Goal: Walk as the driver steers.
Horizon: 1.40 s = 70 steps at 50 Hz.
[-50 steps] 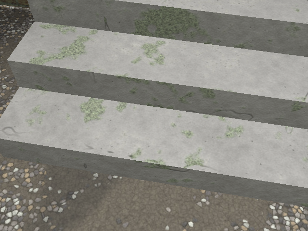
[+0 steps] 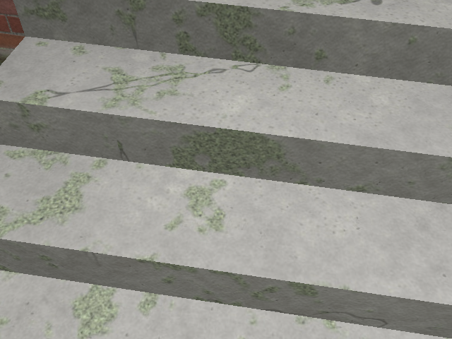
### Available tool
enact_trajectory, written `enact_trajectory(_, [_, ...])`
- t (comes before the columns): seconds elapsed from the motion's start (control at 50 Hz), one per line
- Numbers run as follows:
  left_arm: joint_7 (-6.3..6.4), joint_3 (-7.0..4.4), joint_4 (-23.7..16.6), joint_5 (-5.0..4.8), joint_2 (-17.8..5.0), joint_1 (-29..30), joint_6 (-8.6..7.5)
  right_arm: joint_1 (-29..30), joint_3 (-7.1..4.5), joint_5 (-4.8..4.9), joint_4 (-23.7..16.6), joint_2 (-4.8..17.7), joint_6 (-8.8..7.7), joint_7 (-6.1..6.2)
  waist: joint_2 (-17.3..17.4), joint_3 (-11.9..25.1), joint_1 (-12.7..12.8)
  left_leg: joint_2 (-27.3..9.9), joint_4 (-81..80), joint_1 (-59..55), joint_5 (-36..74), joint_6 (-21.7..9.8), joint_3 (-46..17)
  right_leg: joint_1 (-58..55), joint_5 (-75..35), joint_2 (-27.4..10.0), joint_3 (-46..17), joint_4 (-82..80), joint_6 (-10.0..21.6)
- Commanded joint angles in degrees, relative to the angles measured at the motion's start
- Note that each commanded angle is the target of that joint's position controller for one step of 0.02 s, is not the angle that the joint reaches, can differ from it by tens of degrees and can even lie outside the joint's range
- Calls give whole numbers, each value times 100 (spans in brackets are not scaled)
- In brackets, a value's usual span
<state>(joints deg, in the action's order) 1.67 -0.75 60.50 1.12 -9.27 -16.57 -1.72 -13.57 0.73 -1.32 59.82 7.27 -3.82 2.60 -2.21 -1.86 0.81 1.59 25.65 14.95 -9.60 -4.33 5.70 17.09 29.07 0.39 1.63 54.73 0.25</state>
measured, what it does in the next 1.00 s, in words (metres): steps on the spot: right foot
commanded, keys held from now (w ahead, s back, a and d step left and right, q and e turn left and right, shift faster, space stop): no key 0.96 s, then w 0.04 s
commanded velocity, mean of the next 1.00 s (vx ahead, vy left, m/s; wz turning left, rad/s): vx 0.04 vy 0.00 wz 0.00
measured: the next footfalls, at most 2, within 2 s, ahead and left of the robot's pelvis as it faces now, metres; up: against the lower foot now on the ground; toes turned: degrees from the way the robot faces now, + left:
right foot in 0.16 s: +0.03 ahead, -0.13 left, +0.00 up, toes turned -2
right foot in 1.68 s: +0.37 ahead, -0.15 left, +0.17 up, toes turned -5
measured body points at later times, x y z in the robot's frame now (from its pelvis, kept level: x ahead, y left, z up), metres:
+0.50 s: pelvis +0.02 -0.02 +0.00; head +0.03 -0.02 +0.45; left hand -0.02 +0.20 -0.15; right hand +0.02 -0.25 -0.16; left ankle +0.05 +0.08 -0.74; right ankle -0.01 -0.12 -0.74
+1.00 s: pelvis +0.03 -0.03 +0.01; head +0.04 -0.03 +0.46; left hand +0.01 +0.20 -0.15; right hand +0.04 -0.26 -0.15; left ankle +0.05 +0.08 -0.74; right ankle -0.01 -0.13 -0.74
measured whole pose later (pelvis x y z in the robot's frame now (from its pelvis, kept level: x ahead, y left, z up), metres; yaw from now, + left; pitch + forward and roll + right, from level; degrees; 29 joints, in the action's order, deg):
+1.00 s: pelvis +0.03 -0.03 +0.01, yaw +0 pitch +0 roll +0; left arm 2.4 -0.6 63.0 0.7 -8.9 -18.5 -0.7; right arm -15.2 -1.7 -0.6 61.1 8.9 1.5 3.1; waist 0.1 -1.2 -0.3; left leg -0.4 22.7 13.1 -9.8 -1.2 3.9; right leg 7.5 14.7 1.3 2.5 22.0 1.9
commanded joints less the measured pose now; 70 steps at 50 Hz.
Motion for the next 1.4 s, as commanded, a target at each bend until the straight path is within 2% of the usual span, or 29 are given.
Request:
enact_trajectory(0.02, [27,-21,132,100,-185,-825,264,43,18,-57,-207,464,68,94,856,-21,303,-1267,-1000,519,2342,-638,-848,-554,-51,-188,-32,-601,-243])
enact_trajectory(0.06, [118,31,176,-22,-80,-664,322,-315,-12,-66,-119,573,88,102,876,190,120,-1216,-866,11,2220,-562,-970,-663,-93,-81,63,-1483,-277])
enact_trajectory(0.1, [205,104,387,-119,80,-1006,343,-450,-17,49,-94,521,157,84,914,306,157,-1200,-827,86,1438,-492,-1035,-1167,-1017,-126,138,-2326,-205])
enact_trajectory(0.14, [205,123,362,-39,-77,-735,312,-512,-77,113,-118,550,234,44,623,-53,55,-1052,-915,272,-100,-133,-1186,-1250,-1837,-241,-24,-3299,-149])
enact_trajectory(0.16, [186,127,322,32,-204,-710,264,-606,-94,125,-130,521,259,10,504,-92,-31,-999,-1006,454,-817,24,-1254,-1373,-1938,-537,-319,-3365,-120])
enact_trajectory(0.18, [155,141,324,29,-238,-549,239,-798,-84,151,-83,365,316,-17,49,-479,-208,-761,-1310,306,-1303,152,-1036,-675,-1382,-606,-434,-3412,-56])
enact_trajectory(0.2, [122,166,311,21,-118,-496,196,-779,-88,105,-11,401,344,-13,-27,-743,-148,-723,-1151,52,-1074,195,-932,-308,-1198,-604,-491,-3584,-9])
enact_trajectory(0.24, [113,165,331,-17,-122,-553,103,-950,-96,44,69,362,333,-18,-142,-561,-174,-748,-872,-380,-321,173,-863,-303,-1484,-647,-539,-3716,49])
enact_trajectory(0.28, [106,164,339,-42,-101,-648,46,-1019,-90,30,83,342,296,-51,-5,-376,-173,-784,-800,-493,60,178,-824,-497,-1745,-655,-549,-3734,95])
enact_trajectory(0.3, [73,-48,345,-162,-741,-441,108,-614,-265,158,-26,880,377,-75,129,-558,-140,-430,-662,-231,-191,168,-584,-306,-1521,-409,-347,-3535,11])
enact_trajectory(0.36, [65,16,367,-112,-261,-647,142,-673,-209,131,-30,447,451,-34,81,-280,-99,-468,-667,-295,-139,160,-570,-271,-1561,-408,-334,-3565,23])
enact_trajectory(0.38, [62,14,376,-118,-232,-659,140,-698,-214,133,-15,423,469,-22,66,-268,-104,-477,-640,-330,-14,159,-567,-240,-1641,-406,-329,-3563,31])
enact_trajectory(0.48, [56,-20,344,-101,-342,-665,105,-713,-248,108,-27,503,502,12,148,-51,-116,-527,-537,-499,382,150,-588,-267,-1905,-422,-354,-3561,62])
enact_trajectory(0.96, [61,-81,183,-82,-455,-646,90,-438,-346,116,-7,649,521,61,224,-76,-111,-621,-572,-513,540,192,-661,-427,-2058,-375,-356,-3742,126])
enact_trajectory(0.98, [70,-68,207,-78,-409,-695,97,-486,-336,112,31,604,530,68,227,13,-114,-596,-621,-549,169,186,-639,-462,-1717,-335,-327,-3789,148])
enact_trajectory(1.0, [128,149,221,63,187,-734,57,-807,-86,-53,137,-5,448,43,256,152,-190,-852,-895,-653,-321,198,-756,-636,-1485,-539,-530,-4016,269])
enact_trajectory(1.02, [150,123,209,74,38,-702,54,-788,-113,-54,162,132,422,33,285,-154,-179,-774,-906,-462,-690,197,-778,-616,-1253,-471,-523,-3990,326])
enact_trajectory(1.06, [147,41,120,60,-339,-691,44,-636,-202,-17,48,564,379,13,288,-353,-133,-681,-818,-184,-1251,92,-749,-555,-804,-406,-529,-3868,481])
enact_trajectory(1.08, [132,28,80,44,-380,-724,37,-588,-215,11,-13,605,365,-3,252,-434,-106,-626,-754,-37,-1534,28,-713,-516,-518,-383,-550,-3831,563])
enact_trajectory(1.14, [91,-7,-46,28,-357,-812,9,-437,-199,44,-214,438,306,-52,20,-812,-24,-433,-279,535,-2006,-146,-531,-444,299,-481,-836,-3835,831])
enact_trajectory(1.22, [104,-149,-128,47,-625,-1049,-37,-407,-165,-24,-443,263,114,-94,-416,-778,100,-200,802,1247,-1334,-203,-143,-1128,-147,-1270,-1880,-4196,1320])
enact_trajectory(1.26, [119,-188,-151,9,-601,-1008,-48,-638,-182,-30,-472,275,13,-115,-334,-635,-29,-259,867,1067,-1221,-250,-99,-1236,-1344,-1478,-1889,-3970,1443])
enact_trajectory(1.28, [94,-154,-276,-33,-492,-623,-69,-950,-170,-11,-423,197,-42,-135,-243,-581,-292,-267,376,327,-884,-279,-183,-798,-2328,-1262,-1456,-3683,1292])
enact_trajectory(1.3, [39,-97,-428,-111,-287,-146,-115,-1409,-234,32,-301,327,-104,-125,131,-355,-662,-455,-265,-504,-330,-375,-652,-492,-3618,-811,-835,-2858,1106])
enact_trajectory(1.32, [-2,-37,-616,-173,-61,2,-211,-1713,-385,38,-257,795,-124,-95,1068,-152,-715,-976,-808,-1424,305,-561,-1678,222,-3564,-191,-97,-1666,802])
enact_trajectory(1.34, [-47,-11,-605,-136,19,-163,-271,-2357,-511,29,-37,1120,-26,-28,1847,154,-836,-1805,-1383,-2582,1017,-960,-2849,1375,-1686,183,349,-361,544])
enact_trajectory(1.36, [-61,-119,-564,-51,-255,-60,-258,-2628,-513,-12,123,1046,51,10,1546,-3,-910,-2292,-1462,-2721,1354,-1429,-3254,2219,-232,328,489,1435,437])
enact_trajectory(1.38, [-83,-162,-615,43,-208,162,-238,-2486,-509,-87,131,1036,69,17,843,-107,-802,-2265,-1395,-2556,851,-1653,-2994,2847,-141,76,216,3168,445])
enact_trajectory(1.4, [-78,-148,-814,45,-15,545,-238,-2294,-527,-135,168,1115,48,-7,757,-192,-699,-2237,-1443,-2515,320,-1633,-2751,3668,-174,-51,40,4555,548])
